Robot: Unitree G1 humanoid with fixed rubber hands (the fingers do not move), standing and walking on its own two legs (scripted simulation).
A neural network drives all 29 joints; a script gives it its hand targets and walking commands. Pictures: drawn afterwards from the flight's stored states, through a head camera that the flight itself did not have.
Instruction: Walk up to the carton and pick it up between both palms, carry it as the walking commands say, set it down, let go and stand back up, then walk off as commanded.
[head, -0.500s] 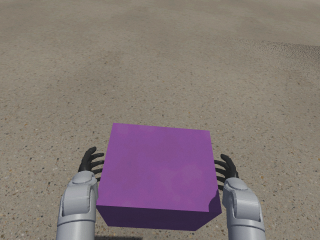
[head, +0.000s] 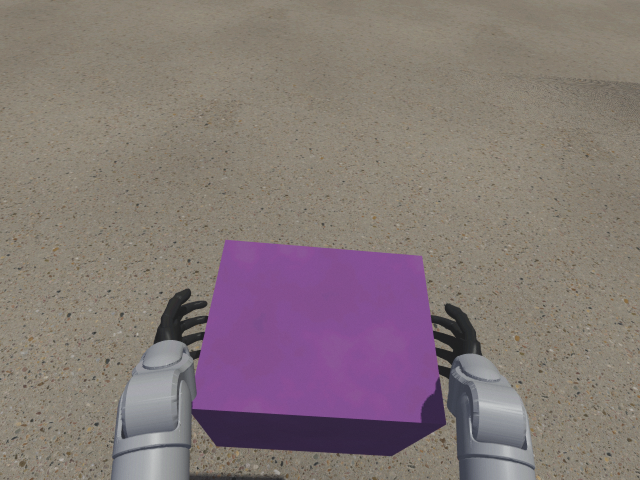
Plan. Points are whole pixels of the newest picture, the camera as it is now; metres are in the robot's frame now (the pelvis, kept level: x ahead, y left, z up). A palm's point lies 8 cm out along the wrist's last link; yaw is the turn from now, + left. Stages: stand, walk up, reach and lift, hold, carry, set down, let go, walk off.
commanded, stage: carry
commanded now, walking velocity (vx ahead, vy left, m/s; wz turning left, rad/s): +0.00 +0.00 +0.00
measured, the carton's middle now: (314, 355) +0.33 +0.00 -0.06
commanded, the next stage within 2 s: none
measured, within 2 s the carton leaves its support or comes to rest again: neither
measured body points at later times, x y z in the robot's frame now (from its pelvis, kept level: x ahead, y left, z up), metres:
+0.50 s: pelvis -0.01 +0.01 +0.00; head -0.01 +0.01 +0.45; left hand +0.28 +0.19 +0.03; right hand +0.26 -0.18 +0.02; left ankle +0.06 +0.11 -0.73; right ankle +0.06 -0.07 -0.73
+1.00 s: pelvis +0.01 +0.02 +0.00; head +0.00 +0.02 +0.45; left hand +0.29 +0.19 +0.04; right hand +0.27 -0.17 +0.03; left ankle +0.06 +0.11 -0.73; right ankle +0.06 -0.07 -0.73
